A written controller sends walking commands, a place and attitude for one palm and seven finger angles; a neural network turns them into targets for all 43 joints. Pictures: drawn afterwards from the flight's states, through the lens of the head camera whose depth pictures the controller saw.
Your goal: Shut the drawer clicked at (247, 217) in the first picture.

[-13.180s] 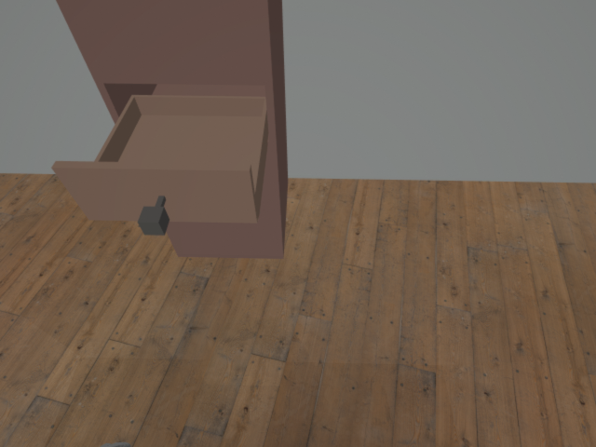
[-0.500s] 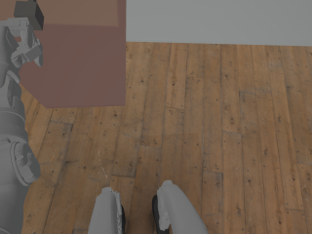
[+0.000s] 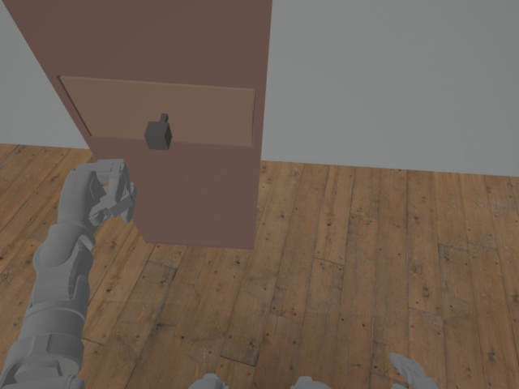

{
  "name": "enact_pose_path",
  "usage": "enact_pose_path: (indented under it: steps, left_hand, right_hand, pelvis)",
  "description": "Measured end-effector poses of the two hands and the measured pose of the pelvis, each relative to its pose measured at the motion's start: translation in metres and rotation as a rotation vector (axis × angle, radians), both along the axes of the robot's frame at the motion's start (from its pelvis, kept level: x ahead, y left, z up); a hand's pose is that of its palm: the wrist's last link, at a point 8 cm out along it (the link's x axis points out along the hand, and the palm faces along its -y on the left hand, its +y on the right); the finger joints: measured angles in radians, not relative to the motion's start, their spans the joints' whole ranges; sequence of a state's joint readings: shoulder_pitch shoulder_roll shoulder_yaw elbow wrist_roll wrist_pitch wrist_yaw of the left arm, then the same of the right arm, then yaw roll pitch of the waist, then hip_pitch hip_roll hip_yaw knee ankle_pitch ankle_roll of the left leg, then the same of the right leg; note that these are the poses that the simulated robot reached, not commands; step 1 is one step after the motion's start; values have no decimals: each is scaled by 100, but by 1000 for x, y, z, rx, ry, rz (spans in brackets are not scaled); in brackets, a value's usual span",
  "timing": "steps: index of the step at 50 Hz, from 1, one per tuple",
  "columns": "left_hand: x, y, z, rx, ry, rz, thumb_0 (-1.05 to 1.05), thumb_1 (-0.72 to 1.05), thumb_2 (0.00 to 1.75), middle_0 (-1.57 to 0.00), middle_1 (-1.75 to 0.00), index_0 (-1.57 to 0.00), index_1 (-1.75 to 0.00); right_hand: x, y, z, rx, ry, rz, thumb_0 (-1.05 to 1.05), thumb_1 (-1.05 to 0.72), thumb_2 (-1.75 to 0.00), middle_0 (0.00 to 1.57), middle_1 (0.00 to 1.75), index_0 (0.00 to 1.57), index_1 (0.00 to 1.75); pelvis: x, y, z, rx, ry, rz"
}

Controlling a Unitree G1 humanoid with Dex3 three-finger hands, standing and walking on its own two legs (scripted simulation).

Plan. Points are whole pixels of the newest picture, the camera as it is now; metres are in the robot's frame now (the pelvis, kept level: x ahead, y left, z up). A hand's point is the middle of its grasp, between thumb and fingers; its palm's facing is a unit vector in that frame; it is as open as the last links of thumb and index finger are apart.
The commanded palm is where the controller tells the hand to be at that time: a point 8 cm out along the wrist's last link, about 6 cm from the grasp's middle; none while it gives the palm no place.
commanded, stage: draw the hand back to the body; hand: left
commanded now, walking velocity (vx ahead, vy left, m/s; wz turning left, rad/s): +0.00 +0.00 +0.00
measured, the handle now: (161, 128) +0.62 +0.21 -0.02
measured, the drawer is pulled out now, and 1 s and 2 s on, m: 0.00 0.00 0.00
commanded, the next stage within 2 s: step back with the hand held close in 0.92 s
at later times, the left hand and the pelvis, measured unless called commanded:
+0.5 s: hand (43, 254) +0.25 +0.22 +0.17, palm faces +0.32 -0.90 -0.31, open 3.3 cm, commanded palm +0.20 +0.27 +0.18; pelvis +0.01 -0.01 +0.05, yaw +1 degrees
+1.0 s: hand out of the picture +0.17 +0.22 +0.22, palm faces +0.42 -0.83 -0.38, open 3.3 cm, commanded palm +0.12 +0.26 +0.23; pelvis -0.01 -0.02 +0.06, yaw +1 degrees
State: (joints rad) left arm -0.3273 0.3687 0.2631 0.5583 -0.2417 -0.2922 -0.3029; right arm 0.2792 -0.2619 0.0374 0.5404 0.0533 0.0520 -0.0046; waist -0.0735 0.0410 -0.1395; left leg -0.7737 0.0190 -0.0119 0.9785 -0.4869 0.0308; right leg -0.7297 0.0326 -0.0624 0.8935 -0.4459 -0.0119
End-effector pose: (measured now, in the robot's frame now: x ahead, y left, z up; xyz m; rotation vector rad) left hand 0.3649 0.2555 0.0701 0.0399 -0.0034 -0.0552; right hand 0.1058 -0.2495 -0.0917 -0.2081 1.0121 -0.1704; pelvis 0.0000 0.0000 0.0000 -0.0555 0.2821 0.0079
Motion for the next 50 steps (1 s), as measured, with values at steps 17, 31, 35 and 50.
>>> enact_pose_path:
  steps: [17,31,35,50]
  left_hand:
    - [-109,12,71,241,53,340,2,89,90,-140,-160,-140,-160]
    - [-187,9,137,331,-85,411,2,89,90,-140,-160,-140,-160]
    - [-209,9,153,371,-128,437,2,89,90,-141,-160,-141,-160]
    - [-240,4,161,390,-163,468,2,89,90,-141,-160,-141,-160]
  right_hand:
    - [71,22,56,24,-249,69,1,-91,-90,20,30,20,30]
    - [90,33,72,68,-340,150,1,-91,-90,20,30,20,30]
    - [87,31,72,68,-349,158,1,-91,-90,20,30,20,30]
    - [65,20,69,46,-355,146,1,-91,-90,20,30,20,30]
  pelvis:
    - [7,-3,43,42,-232,3]
    - [10,-10,56,51,-333,6]
    - [8,-12,57,51,-347,7]
    - [-7,-18,58,49,-378,10]
